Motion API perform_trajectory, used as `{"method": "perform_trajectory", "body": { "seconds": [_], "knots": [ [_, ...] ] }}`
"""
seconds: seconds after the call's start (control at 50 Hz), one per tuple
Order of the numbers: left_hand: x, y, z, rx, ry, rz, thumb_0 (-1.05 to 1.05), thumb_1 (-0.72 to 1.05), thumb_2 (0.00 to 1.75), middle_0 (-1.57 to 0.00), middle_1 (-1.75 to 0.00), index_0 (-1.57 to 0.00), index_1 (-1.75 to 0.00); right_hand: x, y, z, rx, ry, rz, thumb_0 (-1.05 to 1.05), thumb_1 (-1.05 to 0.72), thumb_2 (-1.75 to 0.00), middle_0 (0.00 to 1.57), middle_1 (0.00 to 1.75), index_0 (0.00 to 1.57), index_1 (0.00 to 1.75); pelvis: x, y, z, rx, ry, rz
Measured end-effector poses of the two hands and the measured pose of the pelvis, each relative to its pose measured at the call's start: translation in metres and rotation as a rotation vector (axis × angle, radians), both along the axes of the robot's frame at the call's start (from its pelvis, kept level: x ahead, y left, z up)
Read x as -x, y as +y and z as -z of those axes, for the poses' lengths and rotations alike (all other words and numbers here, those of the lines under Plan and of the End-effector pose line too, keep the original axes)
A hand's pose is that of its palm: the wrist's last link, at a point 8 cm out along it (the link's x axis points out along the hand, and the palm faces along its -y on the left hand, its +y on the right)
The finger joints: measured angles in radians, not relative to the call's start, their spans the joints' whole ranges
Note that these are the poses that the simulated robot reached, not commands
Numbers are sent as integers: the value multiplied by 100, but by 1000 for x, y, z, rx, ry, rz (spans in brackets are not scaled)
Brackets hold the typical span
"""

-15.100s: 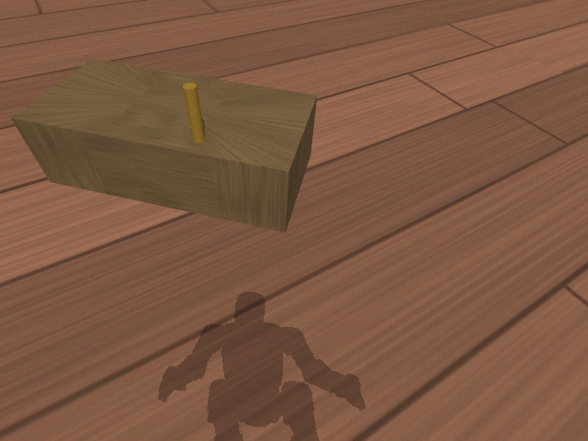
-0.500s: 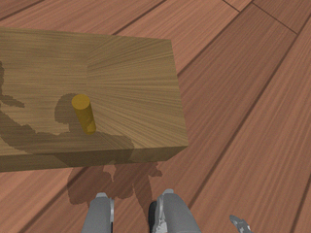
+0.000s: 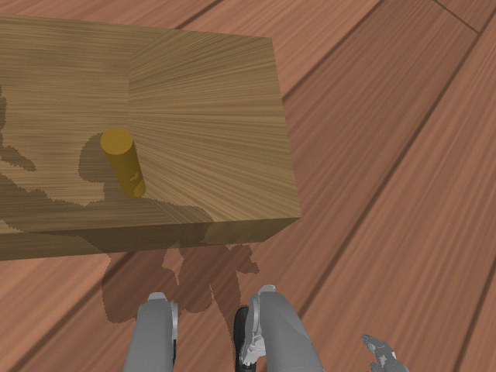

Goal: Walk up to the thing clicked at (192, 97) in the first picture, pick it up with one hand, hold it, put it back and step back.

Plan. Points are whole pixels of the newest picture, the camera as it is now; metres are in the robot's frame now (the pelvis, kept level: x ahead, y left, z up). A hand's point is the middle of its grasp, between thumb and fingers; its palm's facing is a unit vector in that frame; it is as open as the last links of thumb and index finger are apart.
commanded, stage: approach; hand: left
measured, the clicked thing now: (127, 169) +0.47 +0.18 -0.17
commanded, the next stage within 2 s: close in in 0.28 s
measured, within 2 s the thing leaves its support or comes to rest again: neither
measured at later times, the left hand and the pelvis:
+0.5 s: hand (105, 164) +0.48 +0.22 -0.16, palm faces -0.02 -1.00 +0.07, open 17.7 cm; pelvis -0.05 -0.01 -0.17, yaw -1 degrees
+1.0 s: hand (129, 167) +0.48 +0.17 -0.17, palm faces +0.05 -1.00 +0.02, open 17.7 cm; pelvis -0.04 -0.01 -0.17, yaw -1 degrees
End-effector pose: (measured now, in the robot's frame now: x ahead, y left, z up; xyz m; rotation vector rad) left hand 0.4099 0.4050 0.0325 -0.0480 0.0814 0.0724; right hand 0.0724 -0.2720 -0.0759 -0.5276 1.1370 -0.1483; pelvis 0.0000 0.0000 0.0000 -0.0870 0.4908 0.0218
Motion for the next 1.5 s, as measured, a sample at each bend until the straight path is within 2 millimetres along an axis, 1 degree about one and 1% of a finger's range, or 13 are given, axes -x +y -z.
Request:
{"method": "perform_trajectory", "body": {
  "seconds": [0.14,0.24,0.44,0.54,0.6,0.7,0.8,0.9,1.04,1.16,1.26,1.38,1.5],
  "knots": [
    [-13,-33,90,30,-36,42,-1,-61,0,-4,-5,-5,-3,1,-6,51,20,18,-33,1,-88,-89,21,30,21,30,12,-1,56,12,82,7],
    [-22,-54,137,6,-62,63,-1,-60,2,-3,-6,-4,-5,7,-3,99,1,42,-33,1,-89,-89,21,30,21,30,21,-2,97,15,109,16],
    [-41,-120,186,22,-45,122,-2,-60,5,-3,-9,-3,-8,42,9,182,-111,97,12,1,-90,-90,21,30,21,30,40,-6,156,-2,131,22],
    [-49,-144,208,19,-64,63,-2,-61,3,-3,-9,-5,-8,65,7,212,-147,128,46,1,-91,-90,21,30,21,30,49,-10,183,-12,126,27],
    [-51,-152,214,-13,-74,36,-2,-61,2,-4,-9,-6,-7,78,5,224,-157,159,72,1,-91,-90,21,30,21,30,52,-13,193,-15,124,28],
    [-51,-162,207,-63,-83,29,-2,-60,2,-4,-9,-6,-7,91,2,230,-165,200,118,1,-91,-90,21,30,21,30,54,-15,196,-22,125,25],
    [-52,-170,193,-50,-72,35,-2,-60,1,-5,-9,-7,-6,92,-4,222,-155,197,149,1,-92,-90,21,30,21,30,52,-15,188,-22,129,25],
    [-50,-175,191,-24,-56,29,-1,-61,1,-5,-8,-7,-5,81,-10,208,-134,171,157,1,-92,-90,21,30,21,30,48,-13,178,-18,132,27],
    [-39,-180,204,-37,-47,26,-1,-61,0,-5,-7,-8,-4,57,-13,197,-116,149,128,1,-92,-90,20,30,20,30,43,-9,170,-14,141,21],
    [-35,-188,211,-57,-45,34,-1,-61,0,-7,-5,-8,-3,37,-9,201,-130,143,95,0,-92,-90,20,30,20,30,40,-8,169,-16,146,16],
    [-37,-193,209,-69,-61,34,-2,-60,2,-11,-7,-12,-6,27,-3,210,-158,138,82,0,-92,-90,20,30,20,30,37,-9,171,-20,146,15],
    [-38,-198,207,-77,-66,34,-1,-56,9,-22,-18,-23,-16,23,1,219,-191,139,87,0,-93,-90,20,30,20,30,36,-11,174,-28,143,15],
    [-32,-201,212,-68,-52,21,-1,-51,18,-33,-29,-34,-27,26,-1,221,-196,148,97,0,-93,-90,20,30,20,30,37,-13,174,-33,140,16]
  ]
}}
